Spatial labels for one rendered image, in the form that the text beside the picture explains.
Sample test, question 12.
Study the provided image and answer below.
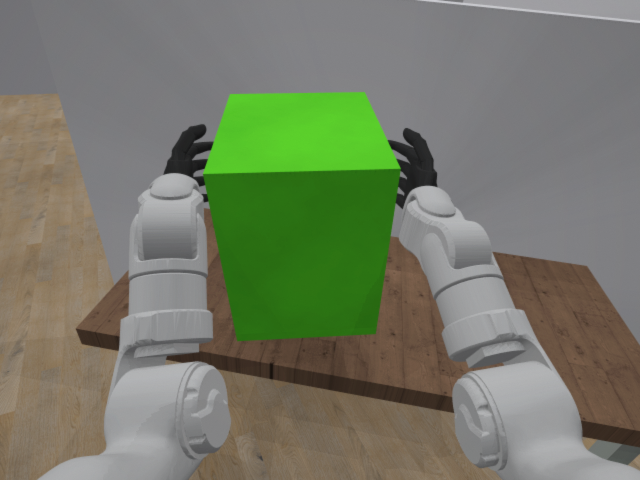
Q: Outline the table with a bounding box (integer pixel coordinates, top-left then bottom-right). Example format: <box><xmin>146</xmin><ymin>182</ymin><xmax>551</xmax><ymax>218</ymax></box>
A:
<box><xmin>76</xmin><ymin>208</ymin><xmax>640</xmax><ymax>465</ymax></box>

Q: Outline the robot right upper arm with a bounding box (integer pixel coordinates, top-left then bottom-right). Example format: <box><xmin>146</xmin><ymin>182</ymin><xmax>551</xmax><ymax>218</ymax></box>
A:
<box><xmin>452</xmin><ymin>361</ymin><xmax>640</xmax><ymax>480</ymax></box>

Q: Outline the right robot forearm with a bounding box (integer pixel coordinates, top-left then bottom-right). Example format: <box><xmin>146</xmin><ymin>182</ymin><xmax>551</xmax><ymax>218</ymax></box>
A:
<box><xmin>399</xmin><ymin>186</ymin><xmax>582</xmax><ymax>437</ymax></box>

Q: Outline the robot right hand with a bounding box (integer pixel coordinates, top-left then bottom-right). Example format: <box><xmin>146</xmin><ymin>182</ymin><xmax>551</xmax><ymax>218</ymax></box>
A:
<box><xmin>388</xmin><ymin>128</ymin><xmax>437</xmax><ymax>209</ymax></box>

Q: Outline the left robot forearm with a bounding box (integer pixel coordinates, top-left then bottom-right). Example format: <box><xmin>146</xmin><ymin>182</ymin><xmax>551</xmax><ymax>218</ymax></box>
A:
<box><xmin>104</xmin><ymin>173</ymin><xmax>213</xmax><ymax>441</ymax></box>

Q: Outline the carton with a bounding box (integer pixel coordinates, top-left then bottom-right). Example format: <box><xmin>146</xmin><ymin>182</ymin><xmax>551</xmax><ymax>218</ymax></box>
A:
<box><xmin>203</xmin><ymin>92</ymin><xmax>401</xmax><ymax>341</ymax></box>

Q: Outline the robot left hand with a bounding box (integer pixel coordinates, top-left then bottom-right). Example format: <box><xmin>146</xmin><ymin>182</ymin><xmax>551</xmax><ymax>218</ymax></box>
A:
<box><xmin>163</xmin><ymin>124</ymin><xmax>214</xmax><ymax>202</ymax></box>

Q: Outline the robot left upper arm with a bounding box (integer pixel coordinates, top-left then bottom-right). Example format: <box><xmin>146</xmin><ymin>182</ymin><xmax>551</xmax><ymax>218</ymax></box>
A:
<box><xmin>37</xmin><ymin>361</ymin><xmax>231</xmax><ymax>480</ymax></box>

